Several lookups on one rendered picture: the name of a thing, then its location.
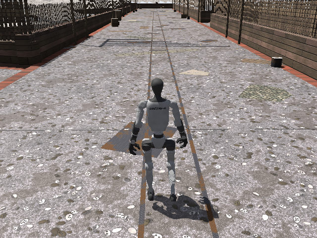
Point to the robot right shin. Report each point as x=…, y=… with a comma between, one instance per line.
x=171, y=177

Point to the left robot upper arm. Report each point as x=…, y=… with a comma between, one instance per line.
x=140, y=112

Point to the left robot hand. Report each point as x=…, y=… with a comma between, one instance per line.
x=131, y=148

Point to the humanoid robot head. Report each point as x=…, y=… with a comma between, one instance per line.
x=157, y=86

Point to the right robot upper arm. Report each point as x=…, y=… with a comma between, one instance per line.
x=173, y=104

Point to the robot left forearm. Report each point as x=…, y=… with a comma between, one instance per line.
x=134, y=134

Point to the right robot hand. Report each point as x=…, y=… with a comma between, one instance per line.
x=180, y=140

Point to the robot right forearm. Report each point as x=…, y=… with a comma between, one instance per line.
x=182, y=131

